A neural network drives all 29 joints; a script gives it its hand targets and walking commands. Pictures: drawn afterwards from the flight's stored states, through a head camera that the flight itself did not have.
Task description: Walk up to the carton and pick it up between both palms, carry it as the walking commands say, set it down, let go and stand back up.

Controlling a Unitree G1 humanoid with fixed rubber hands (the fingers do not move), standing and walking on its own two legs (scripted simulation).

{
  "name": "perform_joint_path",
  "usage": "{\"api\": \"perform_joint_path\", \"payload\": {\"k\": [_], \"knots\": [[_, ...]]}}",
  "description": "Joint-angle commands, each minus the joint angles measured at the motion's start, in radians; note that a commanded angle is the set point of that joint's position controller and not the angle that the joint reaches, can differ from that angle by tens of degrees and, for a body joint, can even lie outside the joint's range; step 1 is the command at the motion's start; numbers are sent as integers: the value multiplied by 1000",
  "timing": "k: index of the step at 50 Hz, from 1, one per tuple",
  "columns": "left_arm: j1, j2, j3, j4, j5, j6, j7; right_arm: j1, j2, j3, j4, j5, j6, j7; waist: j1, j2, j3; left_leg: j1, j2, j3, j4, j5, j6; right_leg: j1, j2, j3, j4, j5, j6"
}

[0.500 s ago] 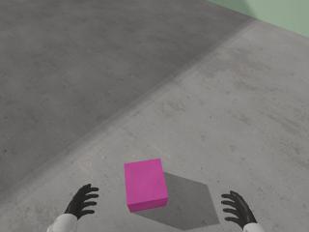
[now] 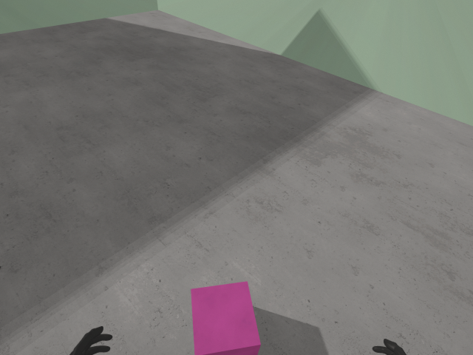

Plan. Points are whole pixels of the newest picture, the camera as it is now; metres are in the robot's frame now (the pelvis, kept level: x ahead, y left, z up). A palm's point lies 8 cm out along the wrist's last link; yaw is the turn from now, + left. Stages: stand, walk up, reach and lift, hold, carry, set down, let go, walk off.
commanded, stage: stand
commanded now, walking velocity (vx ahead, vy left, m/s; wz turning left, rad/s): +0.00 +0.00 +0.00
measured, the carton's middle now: (222, 325) +0.42 +0.03 -0.67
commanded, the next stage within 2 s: none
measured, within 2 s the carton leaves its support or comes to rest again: neither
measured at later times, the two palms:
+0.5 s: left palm out of the picture +0.03 +0.28 -0.11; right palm out of the picture +0.04 -0.28 -0.09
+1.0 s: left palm out of the picture +0.01 +0.29 -0.11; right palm out of the picture +0.02 -0.29 -0.10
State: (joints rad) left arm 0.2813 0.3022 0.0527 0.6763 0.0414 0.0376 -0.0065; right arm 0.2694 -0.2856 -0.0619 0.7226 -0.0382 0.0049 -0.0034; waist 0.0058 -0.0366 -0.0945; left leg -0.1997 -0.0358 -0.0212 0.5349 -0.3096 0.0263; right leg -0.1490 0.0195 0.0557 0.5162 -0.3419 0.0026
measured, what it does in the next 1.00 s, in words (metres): stands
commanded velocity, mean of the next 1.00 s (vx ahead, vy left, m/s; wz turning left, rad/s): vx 0.00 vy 0.00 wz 0.00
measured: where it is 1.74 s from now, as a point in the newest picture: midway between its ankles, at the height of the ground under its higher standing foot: outside the picture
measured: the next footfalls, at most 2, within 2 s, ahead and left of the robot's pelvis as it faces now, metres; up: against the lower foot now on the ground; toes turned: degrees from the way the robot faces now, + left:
none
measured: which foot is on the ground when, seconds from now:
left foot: down 0.00-1.00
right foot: down 0.00-1.00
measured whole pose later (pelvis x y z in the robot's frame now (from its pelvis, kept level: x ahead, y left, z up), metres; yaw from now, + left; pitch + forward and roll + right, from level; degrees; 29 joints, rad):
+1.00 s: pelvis -0.05 +0.00 +0.01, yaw -1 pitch -4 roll +0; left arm 0.28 0.34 -0.01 0.96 0.02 -0.03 0.00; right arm 0.22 -0.33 -0.02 1.00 -0.02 -0.03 0.01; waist 0.00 -0.02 -0.02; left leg -0.18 -0.03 -0.01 0.43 -0.19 0.02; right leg -0.15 0.02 0.08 0.43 -0.22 0.01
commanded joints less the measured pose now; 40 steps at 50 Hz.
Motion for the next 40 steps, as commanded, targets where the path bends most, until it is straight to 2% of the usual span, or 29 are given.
{"api": "perform_joint_path", "payload": {"k": [1,3,5,6,7,8,10,11,12,13,16,17,18,19,20,21,22,24,25,27,29,30,32,33,34,35,36,38,40], "knots": [[-66,161,46,-85,3,-64,10,-82,-177,-57,-87,-2,-56,-5,-1,64,100,-40,118,-116,-141,200,11,-100,-68,65,-100,159,-22],[-66,164,45,-72,-1,-70,7,-90,-185,-54,-74,1,-64,-2,-3,48,79,-29,127,-124,-153,219,13,-83,-67,55,-96,171,-22],[-48,159,42,-50,-5,-72,9,-84,-187,-54,-56,3,-68,0,-5,71,52,5,121,-112,-146,247,13,-82,-70,65,-102,193,-21],[-50,171,44,-50,-1,-77,10,-71,-201,-56,-48,2,-68,0,-4,58,65,-1,124,-117,-154,244,11,-77,-71,61,-100,188,-20],[-34,167,38,-38,-5,-78,11,-84,-207,-58,-39,0,-66,-4,-1,79,42,13,122,-115,-152,253,12,-68,-72,64,-98,206,-19],[-33,186,41,-29,-6,-79,14,-72,-208,-55,-37,-1,-66,-3,-8,64,59,5,127,-117,-154,269,15,-72,-72,62,-97,203,-17],[-26,185,36,-11,-2,-85,14,-73,-216,-53,-17,5,-66,-3,-3,38,54,3,128,-120,-154,261,17,-61,-76,67,-103,212,-19],[-23,186,34,-8,-1,-84,15,-67,-221,-53,-9,1,-66,-2,-4,43,64,8,130,-115,-154,254,18,-67,-81,69,-105,221,-16],[-16,204,37,-1,-4,-83,16,-80,-222,-52,-5,3,-63,-2,-1,17,39,19,124,-105,-152,256,14,-65,-78,70,-105,208,-18],[-9,192,30,14,0,-85,17,-66,-216,-49,5,5,-60,-5,-7,31,66,9,126,-113,-155,211,16,-69,-83,81,-121,208,-19],[-14,208,28,29,-1,-87,21,-96,-219,-44,13,3,-65,-3,-4,26,92,-21,130,-126,-180,110,21,-81,-88,92,-128,154,-24],[-16,206,24,33,-6,-88,22,-94,-223,-44,24,4,-65,-2,-6,43,96,-25,128,-128,-185,79,20,-83,-88,105,-130,143,-24],[-1,215,22,48,-5,-92,21,-93,-223,-39,35,3,-62,0,4,20,87,-25,128,-127,-186,78,21,-70,-90,100,-130,137,-25],[-10,212,20,46,-3,-93,19,-88,-230,-41,42,6,-63,-2,-10,23,103,-23,130,-127,-191,63,21,-87,-90,104,-135,136,-25],[6,210,17,54,-10,-94,18,-83,-238,-39,45,9,-63,-2,-6,32,104,-32,129,-133,-198,32,24,-87,-88,105,-136,130,-25],[3,207,14,64,-6,-97,18,-94,-231,-39,51,10,-62,0,-6,14,115,-37,130,-135,-199,20,23,-92,-87,99,-132,125,-26],[-5,215,14,65,-3,-99,18,-95,-231,-34,57,9,-62,1,-7,40,119,-49,127,-133,-206,2,22,-88,-88,105,-137,122,-27],[14,211,8,88,-7,-99,17,-90,-232,-34,73,11,-61,2,-9,24,127,-41,133,-138,-206,-13,25,-105,-90,111,-142,101,-28],[9,220,9,89,-7,-97,18,-97,-234,-31,75,11,-60,2,-7,46,141,-50,131,-140,-213,-31,22,-108,-89,110,-142,94,-30],[-4,213,5,99,-8,-102,16,-101,-235,-27,91,12,-62,5,-6,24,120,-55,128,-136,-216,-26,23,-87,-90,111,-145,95,-30],[19,213,-1,112,-12,-103,18,-89,-236,-27,103,13,-61,4,-2,43,124,-28,129,-134,-209,-5,24,-103,-96,122,-147,99,-38],[10,222,-2,122,-6,-103,16,-107,-232,-26,104,12,-61,4,-4,14,114,-26,130,-133,-204,0,25,-99,-95,116,-147,111,-34],[12,236,0,130,-11,-105,19,-93,-245,-24,121,16,-60,3,-8,33,112,-14,128,-123,-193,49,21,-92,-103,133,-162,135,-36],[-1,235,-3,133,-13,-105,19,-93,-235,-19,131,21,-61,6,-8,16,107,1,130,-126,-189,89,22,-89,-102,125,-155,147,-35],[2,239,0,138,-12,-105,20,-88,-244,-23,132,22,-62,5,-15,40,108,-3,130,-119,-189,78,21,-90,-104,131,-160,152,-36],[-3,229,-6,142,-13,-103,18,-84,-237,-17,142,22,-61,4,-15,14,101,6,132,-117,-190,95,19,-82,-103,125,-156,172,-33],[3,219,-9,147,-16,-103,18,-91,-247,-17,148,20,-62,4,-7,41,106,-2,131,-119,-191,85,19,-80,-104,123,-157,174,-34],[-4,239,-9,161,-13,-104,19,-89,-239,-15,160,22,-60,3,-14,22,121,3,135,-122,-196,97,21,-93,-106,127,-162,178,-35],[-12,240,-9,167,-16,-103,21,-103,-240,-11,168,26,-61,4,-6,16,97,19,136,-123,-189,115,21,-81,-108,129,-164,166,-34]]}}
